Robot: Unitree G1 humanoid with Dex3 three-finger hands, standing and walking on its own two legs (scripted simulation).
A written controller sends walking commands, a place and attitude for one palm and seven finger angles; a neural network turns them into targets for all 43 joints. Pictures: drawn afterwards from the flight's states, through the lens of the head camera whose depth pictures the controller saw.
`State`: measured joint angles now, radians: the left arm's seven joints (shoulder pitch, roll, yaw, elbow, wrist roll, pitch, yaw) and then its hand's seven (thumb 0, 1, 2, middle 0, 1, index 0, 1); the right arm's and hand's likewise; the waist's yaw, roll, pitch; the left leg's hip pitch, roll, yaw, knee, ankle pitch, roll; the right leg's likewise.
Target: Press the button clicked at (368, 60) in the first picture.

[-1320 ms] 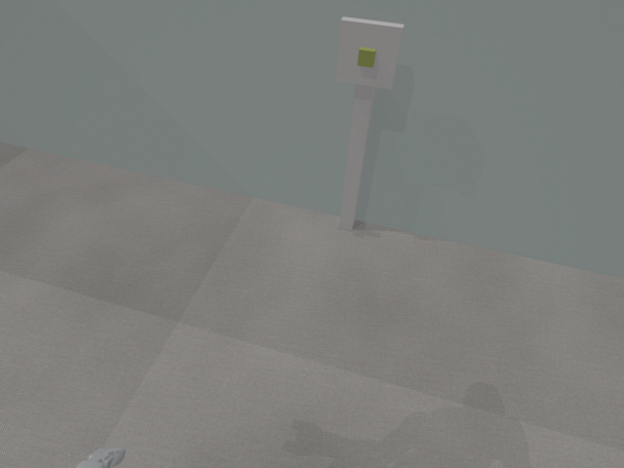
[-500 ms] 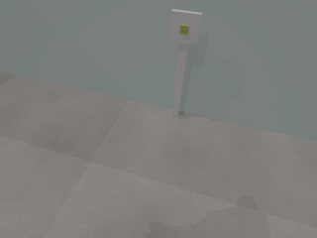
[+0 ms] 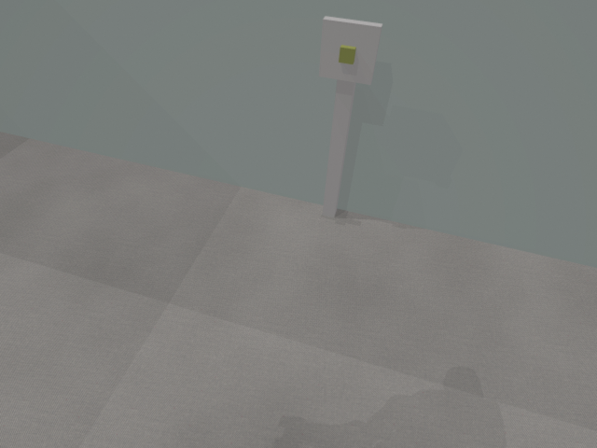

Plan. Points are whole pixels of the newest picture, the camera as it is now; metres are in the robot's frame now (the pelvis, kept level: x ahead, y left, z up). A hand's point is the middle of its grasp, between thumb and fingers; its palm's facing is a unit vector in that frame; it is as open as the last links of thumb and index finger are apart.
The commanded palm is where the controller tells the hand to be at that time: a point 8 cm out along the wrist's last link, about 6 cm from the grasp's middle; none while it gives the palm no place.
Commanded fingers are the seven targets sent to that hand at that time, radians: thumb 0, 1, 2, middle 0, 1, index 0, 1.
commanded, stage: look at it before walking up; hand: left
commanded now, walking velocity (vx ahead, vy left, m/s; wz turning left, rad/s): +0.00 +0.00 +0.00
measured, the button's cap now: (347, 54) +1.23 -0.08 +0.00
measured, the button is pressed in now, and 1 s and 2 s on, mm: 0 0 0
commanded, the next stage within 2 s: walk to a spot facing it in 0.62 s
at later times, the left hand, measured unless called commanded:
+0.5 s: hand out of the picture +0.08 +0.25 -0.16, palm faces -0.01 -0.94 -0.33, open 7.4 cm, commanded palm none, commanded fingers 0.00 0.90 0.90 -0.20 -0.30 -0.20 -0.30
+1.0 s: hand out of the picture +0.06 +0.20 -0.18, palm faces -0.08 -0.97 -0.24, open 7.4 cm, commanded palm none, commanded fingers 0.00 0.90 0.90 -0.20 -0.30 -0.20 -0.30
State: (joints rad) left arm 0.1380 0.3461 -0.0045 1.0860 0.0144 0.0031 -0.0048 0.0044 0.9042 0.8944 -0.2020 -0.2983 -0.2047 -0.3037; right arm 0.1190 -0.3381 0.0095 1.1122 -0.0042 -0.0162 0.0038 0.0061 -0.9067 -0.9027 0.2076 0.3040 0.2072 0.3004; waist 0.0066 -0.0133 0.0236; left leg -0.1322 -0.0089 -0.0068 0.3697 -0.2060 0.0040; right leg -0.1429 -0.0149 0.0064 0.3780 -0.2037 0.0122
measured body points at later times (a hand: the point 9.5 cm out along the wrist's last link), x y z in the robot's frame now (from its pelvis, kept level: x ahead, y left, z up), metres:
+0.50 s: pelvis +0.01 +0.00 +0.00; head +0.01 +0.00 +0.45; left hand +0.08 +0.30 -0.13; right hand +0.09 -0.30 -0.13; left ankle +0.00 +0.12 -0.75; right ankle +0.00 -0.13 -0.75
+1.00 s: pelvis +0.05 -0.02 -0.01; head +0.04 -0.02 +0.44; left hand +0.06 +0.25 -0.16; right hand +0.05 -0.27 -0.17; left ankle +0.00 +0.12 -0.75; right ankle +0.01 -0.12 -0.74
